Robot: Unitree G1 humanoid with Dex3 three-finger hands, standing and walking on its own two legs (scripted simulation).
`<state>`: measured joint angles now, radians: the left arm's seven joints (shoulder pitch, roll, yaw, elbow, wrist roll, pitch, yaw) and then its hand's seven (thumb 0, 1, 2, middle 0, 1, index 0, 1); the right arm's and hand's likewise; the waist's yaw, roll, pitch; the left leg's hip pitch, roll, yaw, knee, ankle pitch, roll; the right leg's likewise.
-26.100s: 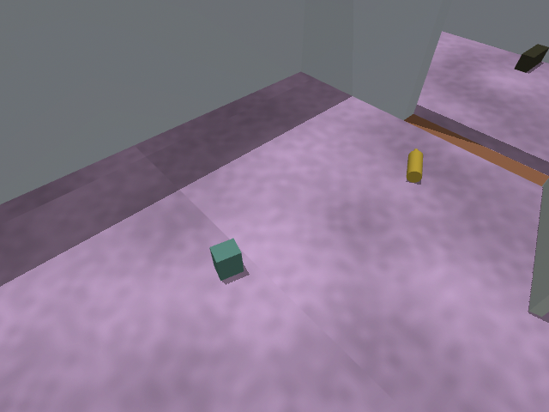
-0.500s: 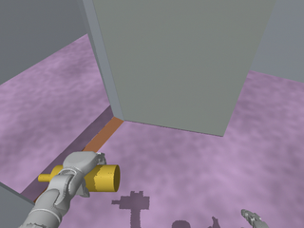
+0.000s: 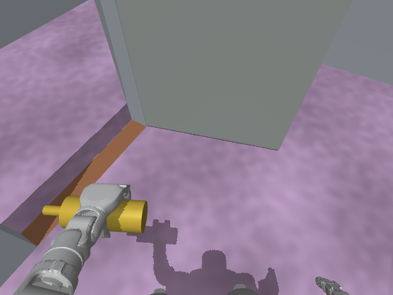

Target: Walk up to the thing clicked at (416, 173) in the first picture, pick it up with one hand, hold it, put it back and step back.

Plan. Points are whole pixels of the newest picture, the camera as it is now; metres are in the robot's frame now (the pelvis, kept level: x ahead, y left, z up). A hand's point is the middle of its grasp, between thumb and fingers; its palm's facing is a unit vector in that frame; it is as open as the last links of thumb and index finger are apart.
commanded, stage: crouch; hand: left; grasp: from above
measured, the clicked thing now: (95, 213) +0.34 +0.26 -0.11
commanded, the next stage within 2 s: lower in 1.58 s
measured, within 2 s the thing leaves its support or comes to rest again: neither
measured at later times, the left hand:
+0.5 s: hand (128, 222) +0.40 +0.23 -0.34, palm faces -0.46 +0.04 -0.89, open 10.6 cm
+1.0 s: hand (136, 224) +0.44 +0.24 -0.47, palm faces -0.46 +0.01 -0.89, open 10.6 cm
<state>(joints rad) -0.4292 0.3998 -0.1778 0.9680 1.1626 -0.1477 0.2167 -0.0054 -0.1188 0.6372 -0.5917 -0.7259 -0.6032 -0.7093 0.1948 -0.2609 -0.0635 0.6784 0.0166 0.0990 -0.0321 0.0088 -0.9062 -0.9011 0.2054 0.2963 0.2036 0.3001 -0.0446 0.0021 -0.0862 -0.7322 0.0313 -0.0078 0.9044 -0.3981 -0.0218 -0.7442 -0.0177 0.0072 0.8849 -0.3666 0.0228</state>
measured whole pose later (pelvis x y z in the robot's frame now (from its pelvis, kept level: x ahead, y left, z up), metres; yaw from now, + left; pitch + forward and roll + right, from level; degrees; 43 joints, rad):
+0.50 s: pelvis -0.05 +0.02 -0.20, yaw -2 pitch +35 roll -4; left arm -0.79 0.52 -0.03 1.25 1.21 -0.14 0.31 0.00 -0.10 0.60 -0.60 -0.70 -0.62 -0.68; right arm 0.25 -0.23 -0.04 0.74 -0.06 -0.01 0.01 0.01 -0.91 -0.90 0.21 0.30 0.20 0.30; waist -0.19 0.04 -0.19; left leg -1.76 0.02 -0.05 1.78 -0.63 0.00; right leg -1.74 -0.01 0.01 1.71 -0.58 0.05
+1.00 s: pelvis -0.05 +0.01 -0.31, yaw -3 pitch +38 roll -6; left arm -0.98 0.67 0.06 1.37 1.29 -0.19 0.33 -0.01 -0.10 0.61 -0.61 -0.68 -0.62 -0.66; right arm 0.19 -0.26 -0.01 0.73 -0.12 -0.05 0.12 0.00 -0.92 -0.90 0.21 0.30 0.20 0.30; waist -0.25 0.01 -0.11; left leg -2.11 0.00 -0.11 2.15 -0.71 -0.02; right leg -2.08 -0.01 -0.03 2.07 -0.65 0.05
